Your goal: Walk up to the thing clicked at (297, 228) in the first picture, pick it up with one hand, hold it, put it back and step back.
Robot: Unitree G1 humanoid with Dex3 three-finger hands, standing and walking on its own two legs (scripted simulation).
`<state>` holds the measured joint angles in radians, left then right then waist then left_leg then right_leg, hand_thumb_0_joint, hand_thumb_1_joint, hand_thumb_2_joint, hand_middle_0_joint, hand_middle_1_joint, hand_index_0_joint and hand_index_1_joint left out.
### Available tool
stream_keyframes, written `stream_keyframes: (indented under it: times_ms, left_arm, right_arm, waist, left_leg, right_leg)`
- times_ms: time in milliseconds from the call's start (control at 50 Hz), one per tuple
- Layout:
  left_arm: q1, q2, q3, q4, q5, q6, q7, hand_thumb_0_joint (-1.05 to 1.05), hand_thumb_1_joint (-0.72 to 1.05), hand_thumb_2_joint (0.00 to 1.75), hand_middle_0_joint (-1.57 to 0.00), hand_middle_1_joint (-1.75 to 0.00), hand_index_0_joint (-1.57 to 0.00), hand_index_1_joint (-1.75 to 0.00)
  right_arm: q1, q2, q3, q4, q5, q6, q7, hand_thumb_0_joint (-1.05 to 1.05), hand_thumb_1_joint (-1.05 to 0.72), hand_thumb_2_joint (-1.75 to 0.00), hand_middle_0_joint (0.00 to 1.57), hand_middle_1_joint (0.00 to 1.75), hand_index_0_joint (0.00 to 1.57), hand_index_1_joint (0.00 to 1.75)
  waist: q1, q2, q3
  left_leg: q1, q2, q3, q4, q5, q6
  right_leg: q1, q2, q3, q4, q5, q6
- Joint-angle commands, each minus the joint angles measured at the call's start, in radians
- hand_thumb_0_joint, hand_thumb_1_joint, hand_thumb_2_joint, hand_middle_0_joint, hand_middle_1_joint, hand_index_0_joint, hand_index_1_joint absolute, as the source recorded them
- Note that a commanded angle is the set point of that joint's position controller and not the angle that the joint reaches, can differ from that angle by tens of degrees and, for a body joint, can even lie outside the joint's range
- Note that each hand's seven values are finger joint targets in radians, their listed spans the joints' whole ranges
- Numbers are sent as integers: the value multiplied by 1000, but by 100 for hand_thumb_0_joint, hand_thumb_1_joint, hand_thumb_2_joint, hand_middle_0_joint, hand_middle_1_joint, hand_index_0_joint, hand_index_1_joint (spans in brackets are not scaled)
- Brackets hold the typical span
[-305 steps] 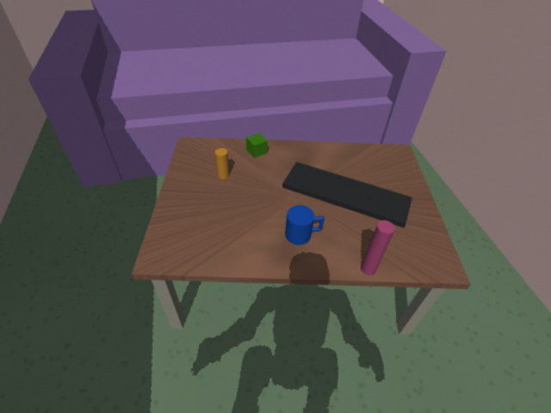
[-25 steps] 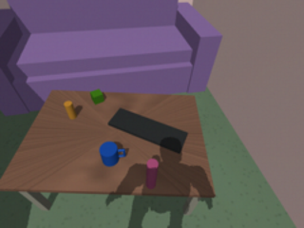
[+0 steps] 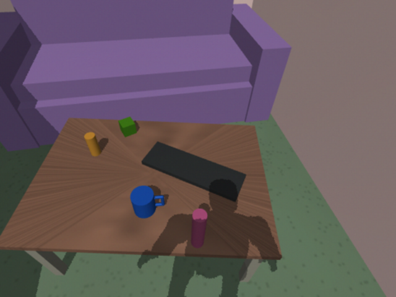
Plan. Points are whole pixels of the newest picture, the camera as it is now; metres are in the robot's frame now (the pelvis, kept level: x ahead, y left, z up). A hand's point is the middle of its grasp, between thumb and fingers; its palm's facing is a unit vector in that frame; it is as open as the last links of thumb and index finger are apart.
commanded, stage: stand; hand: left
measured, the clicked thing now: (148, 201) +0.52 +0.17 -0.32
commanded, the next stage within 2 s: go down in 0.18 s
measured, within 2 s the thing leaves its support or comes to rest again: neither
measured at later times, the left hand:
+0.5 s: hand out of the picture +0.14 +0.24 -0.15, palm faces +0.04 -0.95 -0.32, open 10.5 cm
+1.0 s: hand out of the picture +0.15 +0.26 -0.15, palm faces +0.06 -0.94 -0.33, open 17.2 cm
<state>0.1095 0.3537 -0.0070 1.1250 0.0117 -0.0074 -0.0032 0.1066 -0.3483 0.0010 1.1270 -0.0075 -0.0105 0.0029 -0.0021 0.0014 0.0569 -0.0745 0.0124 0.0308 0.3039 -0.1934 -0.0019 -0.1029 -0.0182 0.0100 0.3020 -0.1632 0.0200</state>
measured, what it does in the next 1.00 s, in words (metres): stands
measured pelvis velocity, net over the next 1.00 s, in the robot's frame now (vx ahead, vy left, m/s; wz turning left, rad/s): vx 0.00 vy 0.01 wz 0.03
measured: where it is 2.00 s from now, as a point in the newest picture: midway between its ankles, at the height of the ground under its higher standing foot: outside the picture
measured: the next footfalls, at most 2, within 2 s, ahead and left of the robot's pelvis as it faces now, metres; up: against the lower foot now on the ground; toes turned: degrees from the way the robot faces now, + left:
none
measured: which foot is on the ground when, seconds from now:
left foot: down 0.00-1.00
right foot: down 0.00-1.00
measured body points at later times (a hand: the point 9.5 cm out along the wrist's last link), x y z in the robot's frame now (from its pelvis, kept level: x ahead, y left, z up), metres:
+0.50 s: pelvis -0.02 +0.00 -0.02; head +0.03 +0.00 +0.43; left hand +0.14 +0.29 -0.13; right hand +0.15 -0.28 -0.12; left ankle -0.02 +0.12 -0.75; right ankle +0.00 -0.13 -0.75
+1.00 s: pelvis +0.00 +0.01 -0.03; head +0.04 +0.01 +0.41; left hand +0.15 +0.31 -0.12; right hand +0.16 -0.27 -0.11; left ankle -0.02 +0.12 -0.75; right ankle +0.00 -0.13 -0.75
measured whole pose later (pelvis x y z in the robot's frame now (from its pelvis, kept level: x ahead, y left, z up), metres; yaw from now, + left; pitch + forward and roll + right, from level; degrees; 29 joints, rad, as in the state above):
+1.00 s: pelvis +0.00 +0.01 -0.03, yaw +2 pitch +8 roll -1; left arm 0.18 0.33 0.12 0.52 0.01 0.29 -0.04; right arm 0.22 -0.27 -0.12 0.60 0.02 -0.10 -0.06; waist -0.02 0.02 -0.06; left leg -0.50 0.01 0.00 0.73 -0.38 0.01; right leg -0.49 -0.03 -0.02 0.69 -0.34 0.03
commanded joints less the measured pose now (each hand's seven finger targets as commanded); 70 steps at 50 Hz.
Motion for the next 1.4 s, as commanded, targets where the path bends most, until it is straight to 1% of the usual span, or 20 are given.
stream_keyframes:
  times_ms: [0,260,280,300,320,340,400,460,500,540,560,580,620,660,740,820,880,980,1120,1380]
  left_arm:
    - [-33,212,43,-54,-2,-27,15,0,90,90,-20,-30,-20,-30]
    - [-27,209,43,-54,-1,-23,12,0,82,82,-14,-25,-17,-23]
    - [-378,7,15,-405,-84,-100,21,0,74,74,-6,-17,-9,-15]
    - [-426,88,31,-445,-85,-98,37,0,66,66,0,-9,-1,-7]
    - [-267,187,84,-282,-78,-50,48,0,58,58,0,-2,0,-5]
    - [-157,213,110,-179,-73,-11,43,0,50,50,0,-3,0,-7]
    - [-254,252,132,-304,-48,14,34,0,28,28,-2,-2,0,-4]
    - [31,190,165,-181,4,100,-4,0,9,22,-4,-3,-2,-5]
    - [-84,222,170,-397,2,135,-12,0,-1,17,-5,-3,-5,-4]
    - [-49,194,156,-394,-1,198,-24,0,-9,16,-5,-4,-4,-5]
    - [-68,146,129,-375,-5,222,-37,0,-13,15,-6,-5,-5,-6]
    - [-97,135,122,-419,-6,230,-42,0,-17,15,-5,-4,-4,-6]
    - [-122,202,158,-520,-2,245,-46,0,-31,13,-6,-5,-5,-6]
    - [-43,185,163,-506,2,263,-52,0,-41,12,-7,-7,-6,-8]
    - [-116,219,188,-680,13,248,-45,0,-56,9,-7,-6,-5,-8]
    - [-39,172,187,-670,17,226,-20,0,-58,10,-7,-6,-4,-8]
    - [21,181,206,-727,5,245,-15,0,-60,9,-7,-7,-5,-9]
    - [96,186,217,-731,1,295,-33,0,-59,8,-7,-7,-6,-8]
    - [72,202,221,-821,4,336,-68,0,-59,7,-8,-6,-6,-7]
    - [167,205,265,-953,-4,358,-82,0,-61,9,-7,-7,-6,-8]
  right_arm:
    - [-37,-215,-43,-61,1,-20,-10,0,-90,-90,20,30,20,30]
    - [-40,-215,-41,-64,-1,-20,-10,0,-82,-82,12,22,12,22]
    - [-391,-31,-2,-415,99,-136,-25,0,-74,-74,5,14,5,14]
    - [-337,-92,-11,-479,93,-164,-36,0,-66,-66,4,6,5,6]
    - [-212,-183,-70,-320,86,-140,-55,0,-58,-58,4,5,5,5]
    - [-165,-191,-94,-246,86,-116,-56,0,-50,-50,4,5,5,5]
    - [-197,-205,-134,-375,78,-147,-68,0,-26,-26,5,5,5,5]
    - [110,-157,-186,-310,49,-115,-44,0,-3,-19,5,5,5,5]
    - [-5,-197,-200,-533,53,-121,-46,0,5,-17,5,5,5,5]
    - [47,-93,-139,-448,63,-89,-36,0,15,-14,5,5,5,5]
    - [29,-76,-129,-454,65,-86,-28,0,19,-13,5,5,5,5]
    - [-21,-57,-109,-498,67,-93,-26,0,23,-12,5,5,5,5]
    - [-15,-121,-167,-554,61,-95,-28,0,30,-10,5,5,5,5]
    - [81,-106,-166,-509,54,-86,-23,0,37,-9,5,5,5,5]
    - [-17,-147,-192,-661,46,-113,-39,0,45,-6,5,5,5,5]
    - [16,-86,-171,-628,33,-147,-61,0,46,-6,5,5,5,5]
    - [49,-125,-202,-675,29,-150,-69,0,46,-6,5,5,5,5]
    - [112,-78,-172,-677,34,-136,-69,0,50,-5,5,5,5,5]
    - [151,-81,-183,-731,39,-126,-63,0,53,-4,5,5,5,5]
    - [187,-60,-174,-898,38,-126,-68,0,55,-4,5,5,5,5]
  waist:
    - [-2,-5,-104]
    - [3,4,-76]
    - [-36,2,-87]
    - [-29,-4,-105]
    - [-35,4,-69]
    - [-4,20,-25]
    - [-6,3,-330]
    - [-10,5,-267]
    - [-13,-2,-427]
    - [4,44,-241]
    - [-19,15,-184]
    - [-10,4,-182]
    - [-17,12,-221]
    - [-18,23,-184]
    - [-20,22,-327]
    - [-8,44,-301]
    - [-12,45,-372]
    - [-12,38,-307]
    - [-22,48,-296]
    - [-14,40,-335]
  left_leg:
    - [23,132,-98,-33,205,25]
    - [3,128,-100,-50,147,27]
    - [-162,-8,0,67,78,6]
    - [-125,-13,1,66,28,5]
    - [-147,-16,4,66,-28,5]
    - [-203,-11,9,97,-24,-3]
    - [-178,-16,-4,194,111,7]
    - [-252,-28,-7,233,140,9]
    - [-170,-29,-14,209,177,5]
    - [-248,-37,-8,184,91,4]
    - [-286,-37,-6,200,35,10]
    - [-310,-33,-9,215,-1,11]
    - [-325,-28,-8,224,-63,15]
    - [-346,-26,-10,224,-81,17]
    - [-295,-14,-31,271,56,11]
    - [-326,-9,-38,304,60,3]
    - [-297,-8,-41,313,94,0]
    - [-343,-15,-35,338,113,3]
    - [-354,-12,-39,376,183,-5]
    - [-401,-20,-46,427,133,1]
  right_leg:
    - [22,-118,80,-19,213,-38]
    - [6,-114,81,-30,153,-37]
    - [-128,17,-36,70,54,-28]
    - [-97,8,-29,58,4,-25]
    - [-130,8,-31,56,-48,-31]
    - [-149,17,-38,88,-48,-34]
    - [-82,19,-26,180,103,-29]
    - [-165,29,-33,223,131,-38]
    - [-94,31,-38,206,158,-35]
    - [-188,24,-42,180,63,-37]
    - [-238,23,-42,183,11,-34]
    - [-268,25,-45,199,-29,-34]
    - [-274,26,-46,211,-81,-33]
    - [-286,26,-45,211,-97,-36]
    - [-243,26,-44,268,21,-34]
    - [-283,20,-42,312,7,-37]
    - [-247,24,-51,325,43,-34]
    - [-276,22,-56,334,61,-33]
    - [-322,20,-59,371,110,-34]
    - [-345,16,-58,420,71,-30]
